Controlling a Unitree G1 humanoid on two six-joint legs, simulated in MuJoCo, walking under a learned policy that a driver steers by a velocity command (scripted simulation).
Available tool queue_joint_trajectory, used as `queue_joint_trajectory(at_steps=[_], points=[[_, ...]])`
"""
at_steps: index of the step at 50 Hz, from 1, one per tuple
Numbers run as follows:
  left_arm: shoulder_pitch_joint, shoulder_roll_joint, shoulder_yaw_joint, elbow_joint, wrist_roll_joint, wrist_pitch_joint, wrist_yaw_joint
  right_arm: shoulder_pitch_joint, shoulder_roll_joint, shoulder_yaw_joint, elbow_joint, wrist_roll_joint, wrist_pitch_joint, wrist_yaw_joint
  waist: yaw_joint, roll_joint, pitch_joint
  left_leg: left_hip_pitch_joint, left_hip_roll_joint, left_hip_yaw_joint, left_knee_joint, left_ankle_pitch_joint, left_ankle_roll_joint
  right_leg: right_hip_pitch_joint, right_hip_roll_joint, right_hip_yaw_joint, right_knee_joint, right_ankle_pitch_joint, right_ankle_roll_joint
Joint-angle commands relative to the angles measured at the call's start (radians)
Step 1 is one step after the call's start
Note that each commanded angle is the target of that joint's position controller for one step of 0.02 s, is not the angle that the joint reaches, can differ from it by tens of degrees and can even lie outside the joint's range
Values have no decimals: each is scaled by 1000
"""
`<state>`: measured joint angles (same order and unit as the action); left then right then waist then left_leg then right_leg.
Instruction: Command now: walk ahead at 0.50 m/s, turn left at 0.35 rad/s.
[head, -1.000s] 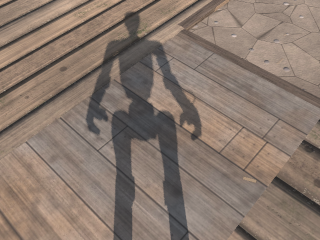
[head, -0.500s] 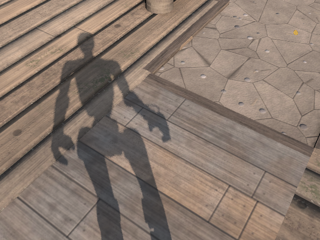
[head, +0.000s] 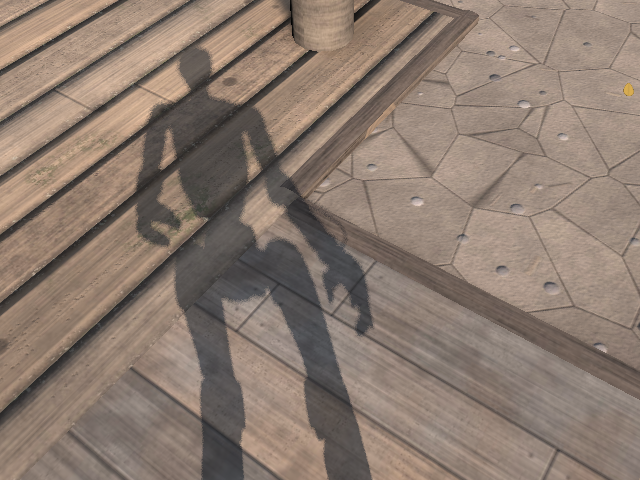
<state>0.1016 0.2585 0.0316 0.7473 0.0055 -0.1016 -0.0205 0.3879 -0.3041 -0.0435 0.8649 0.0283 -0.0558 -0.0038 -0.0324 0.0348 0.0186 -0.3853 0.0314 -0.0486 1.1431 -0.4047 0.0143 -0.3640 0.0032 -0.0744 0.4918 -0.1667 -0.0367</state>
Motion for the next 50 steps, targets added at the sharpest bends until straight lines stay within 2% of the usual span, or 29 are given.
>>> queue_joint_trajectory(at_steps=[1, 2, 5, 8, 10, 12, 14, 15, 16, 17, 18, 19, 20, 21, 22, 23, 24, 26, 29, 31, 32, 33, 34, 35, 36, 37, 40, 45, 50], points=[[77, 99, 34, 1, 13, -11, -2, -6, -82, -33, -79, 0, 10, -7, 34, -159, -42, -228, 105, -39, 45, 97, -10, 205, -269, 248, -304, 39, -152], [64, 100, 39, 7, 13, -18, -4, -3, -59, -31, -80, 1, 23, -7, 21, -150, -27, -216, 110, -34, 38, 113, -17, 163, -266, 205, -330, 76, -159], [65, 123, 50, 31, 12, -27, 3, -60, -45, -34, -119, -5, 37, -8, 7, -117, 5, -272, 117, -50, -50, 217, -31, 153, -271, 102, -355, 193, -165], [79, 145, 54, 54, 12, -15, 18, -144, -5, -20, -149, -19, 23, 7, 23, -88, 19, -212, 83, -1, -297, 357, -22, 152, -219, -23, -313, 463, -144], [119, 162, 55, 74, 4, -3, 24, -221, 18, -8, -174, -27, 11, 21, 56, -79, 6, -156, 50, 45, -425, 424, -13, 181, -218, -49, -285, 558, -139], [147, 185, 61, 92, -9, 10, 24, -256, 3, -10, -194, -27, 7, 34, 69, -85, -13, -141, 31, 54, -506, 425, 2, 261, -244, -35, -242, 592, -139], [146, 210, 68, 108, -27, 24, 26, -263, -27, -18, -211, -30, 7, 41, 50, -107, -31, -111, 13, 55, -564, 363, 28, 322, -266, -19, -170, 609, -119], [132, 214, 70, 112, -34, 30, 28, -225, -45, -27, -204, -36, 6, 41, 19, -108, -53, -48, -7, 69, -616, 372, 45, 334, -256, -23, -104, 631, -99], [134, 203, 67, 118, -34, 34, 29, -155, -76, -43, -180, -41, 5, 35, -18, -91, -97, 76, -39, 88, -687, 450, 68, 325, -218, -41, 5, 630, -68], [187, 173, 56, 123, -13, 30, 27, -94, -152, -66, -169, -45, 7, 20, -29, -19, -165, 252, 19, 27, -686, 817, 98, 247, -151, -77, 159, 475, -12], [257, 104, 28, 108, 25, 19, 18, -34, -216, -71, -177, -77, 16, 4, -18, 157, -304, 598, 259, -245, -572, 1298, 248, -48, -51, -82, 473, -64, 56], [325, 64, 7, 139, 17, 24, 3, -45, -136, -37, -178, -67, 19, 5, 12, 199, -468, 658, 395, -416, -589, 1396, 382, -93, -17, 88, 656, -565, 88], [297, 134, 26, 147, -23, 38, -5, -73, -95, -27, -176, -45, 25, 21, -7, 122, -448, 573, 345, -364, -650, 1119, 371, -119, -55, 156, 685, -563, 86], [206, 140, 29, 126, -38, 52, -1, -142, -76, -23, -178, -37, 26, 27, -1, 73, -307, 466, 288, -293, -696, 900, 313, -188, -77, 132, 664, -534, 83], [158, 127, 31, 121, -28, 70, 13, -205, -66, -20, -179, -37, 25, 28, 16, 34, -204, 337, 250, -248, -743, 745, 268, -202, -95, 125, 603, -482, 86], [157, 129, 35, 126, -15, 91, 28, -259, -60, -18, -183, -41, 27, 25, 45, 43, -161, 212, 219, -202, -785, 641, 236, -137, -110, 125, 538, -422, 93], [181, 115, 33, 136, -9, 105, 38, -296, -75, -26, -183, -51, 30, 23, 72, 67, -140, 109, 194, -167, -820, 570, 221, -59, -100, 109, 481, -362, 104], [218, 84, 28, 158, -2, 113, 51, -316, -66, -28, -175, -63, 30, 14, 85, 85, -154, 42, 173, -126, -847, 491, 218, 40, -87, 92, 386, -283, 108], [189, 77, 25, 162, -1, 112, 60, -322, -50, -25, -149, -50, 33, -4, 72, 90, -159, 22, 166, -114, -867, 284, 199, 125, -78, 84, 226, -133, 93], [189, 70, 24, 170, 12, 110, 55, -334, -32, -18, -129, -41, 39, -9, 88, 83, -130, -25, 131, -94, -859, 52, 149, 212, -58, 62, 82, -14, 71], [178, 76, 24, 167, 26, 109, 53, -306, -8, -10, -109, -40, 39, -8, 85, 65, -99, -46, 100, -83, -854, -56, 100, 235, -66, 75, 14, 20, 55], [160, 110, 27, 152, 34, 106, 54, -277, 5, -6, -89, -45, 40, -7, 66, 21, -47, -58, 63, -65, -817, -110, 50, 211, -125, 146, -62, 7, 28], [123, 180, 42, 149, 18, 106, 59, -234, 1, -12, -84, -46, 39, -6, 8, -99, 0, -17, -2, -7, -783, -57, 12, 104, -151, 166, -80, -138, -3], [97, 141, 37, 159, 14, 102, 55, -249, 5, -11, -76, -49, 41, -12, 13, -165, 16, 109, -24, 32, -738, 52, -8, -35, -129, 170, -137, -336, -7], [82, 104, 27, 162, 18, 93, 53, -260, -12, -17, -71, -44, 43, -18, 14, -172, 31, 170, -20, 33, -708, 115, -6, -83, -115, 166, -167, -362, 13], [71, 91, 23, 168, 20, 83, 51, -257, -13, -20, -60, -42, 46, -23, 10, -167, 26, 195, -11, 28, -698, 154, 4, -81, -108, 155, -168, -314, 30], [105, 86, 20, 193, 6, 61, 47, -241, -14, -23, -26, -45, 50, -24, 28, -108, -3, 184, 0, 17, -700, 242, 17, 20, -89, 131, -117, -148, 42], [129, 84, 18, 224, 2, 65, 50, -241, -11, -26, 25, -33, 45, -22, 45, -53, -44, 204, 6, 23, -684, 371, 9, 106, -73, 111, -73, 25, 28], [125, 78, 17, 245, -1, 74, 48, -228, -17, -27, 77, -29, 53, -30, 43, -32, -46, 225, 9, 26, -676, 424, 3, 134, -62, 99, -66, 101, 23]])
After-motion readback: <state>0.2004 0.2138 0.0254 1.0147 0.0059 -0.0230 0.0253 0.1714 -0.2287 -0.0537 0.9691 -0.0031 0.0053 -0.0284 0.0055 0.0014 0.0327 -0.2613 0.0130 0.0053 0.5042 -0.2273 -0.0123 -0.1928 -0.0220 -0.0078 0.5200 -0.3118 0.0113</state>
